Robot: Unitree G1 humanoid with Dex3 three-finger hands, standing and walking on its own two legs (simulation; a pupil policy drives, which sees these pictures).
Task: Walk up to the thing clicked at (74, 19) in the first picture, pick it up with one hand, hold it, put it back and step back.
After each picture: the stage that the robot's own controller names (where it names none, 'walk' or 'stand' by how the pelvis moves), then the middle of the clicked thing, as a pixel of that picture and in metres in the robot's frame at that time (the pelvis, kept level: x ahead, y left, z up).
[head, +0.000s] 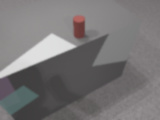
stand; (79, 27) +0.75 +0.06 -0.06
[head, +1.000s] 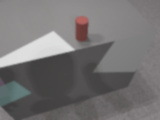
rise first; (81, 29) +0.68 +0.06 -0.04
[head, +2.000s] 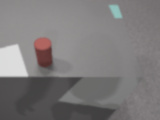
rise first; (43, 53) +0.47 +0.20 -0.02
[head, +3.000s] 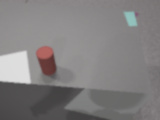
stand; (47, 61) +0.45 +0.19 -0.03
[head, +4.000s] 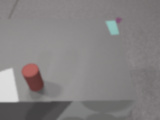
stand; (33, 78) +0.41 +0.23 -0.06
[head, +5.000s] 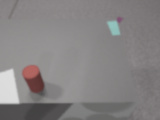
stand; (34, 79) +0.40 +0.23 -0.06
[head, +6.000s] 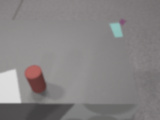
stand; (36, 79) +0.40 +0.22 -0.06
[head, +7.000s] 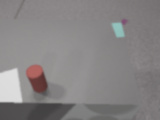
stand; (37, 79) +0.40 +0.22 -0.06
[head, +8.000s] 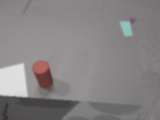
rise first; (43, 74) +0.41 +0.21 -0.06
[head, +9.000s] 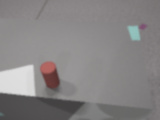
go down; (50, 75) +0.43 +0.20 -0.06
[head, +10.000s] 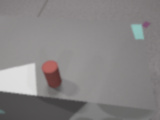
go down; (52, 74) +0.42 +0.20 -0.06
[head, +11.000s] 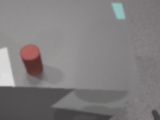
go down; (32, 61) +0.44 +0.18 -0.03
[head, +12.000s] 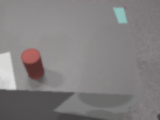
approach; (33, 64) +0.43 +0.19 -0.02
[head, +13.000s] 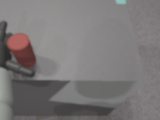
close in; (23, 51) +0.44 +0.20 +0.02
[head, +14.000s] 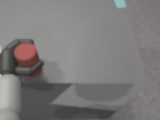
lift; (29, 61) +0.41 +0.18 +0.02
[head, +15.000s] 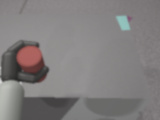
lift; (33, 65) +0.35 +0.17 +0.12
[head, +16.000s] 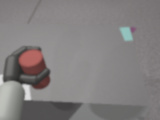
hold; (36, 70) +0.33 +0.17 +0.13
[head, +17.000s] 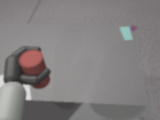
hold; (36, 70) +0.33 +0.17 +0.12
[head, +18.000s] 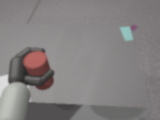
hold; (40, 71) +0.33 +0.16 +0.11
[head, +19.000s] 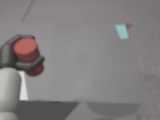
crouch; (30, 58) +0.37 +0.19 +0.13
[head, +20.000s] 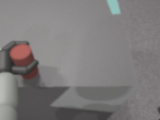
lower; (25, 62) +0.41 +0.19 +0.00
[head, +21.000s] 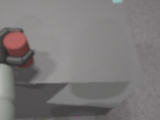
lower; (20, 51) +0.44 +0.19 +0.02
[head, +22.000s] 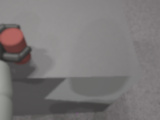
lower; (17, 47) +0.45 +0.20 +0.03
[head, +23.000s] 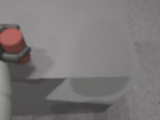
lower; (16, 47) +0.45 +0.20 +0.03
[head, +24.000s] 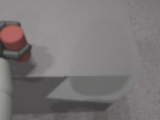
loosen; (17, 44) +0.46 +0.20 +0.03
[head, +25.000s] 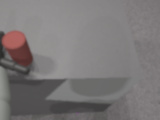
withdraw; (19, 50) +0.44 +0.19 +0.03
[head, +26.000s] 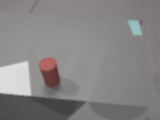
sink last; (50, 72) +0.41 +0.18 -0.02
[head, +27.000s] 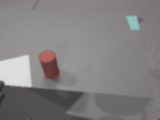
stand; (49, 65) +0.44 +0.19 -0.01
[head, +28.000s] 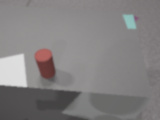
stand; (45, 64) +0.44 +0.18 -0.01
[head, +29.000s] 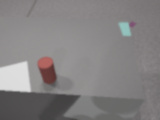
stand; (47, 70) +0.45 +0.19 -0.06
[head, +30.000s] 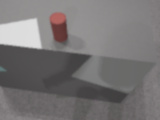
walk; (59, 28) +0.57 +0.14 -0.03
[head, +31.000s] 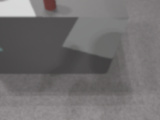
walk; out of the picture +0.81 +0.22 -0.04
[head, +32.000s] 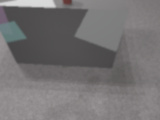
stand; out of the picture +1.07 +0.18 -0.04
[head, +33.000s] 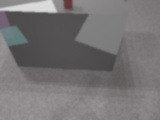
stand; out of the picture +1.07 +0.17 -0.06
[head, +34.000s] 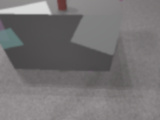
stand; (61, 0) +1.05 +0.20 -0.06
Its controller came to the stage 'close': yes
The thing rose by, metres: 0.20
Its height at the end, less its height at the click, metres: +0.00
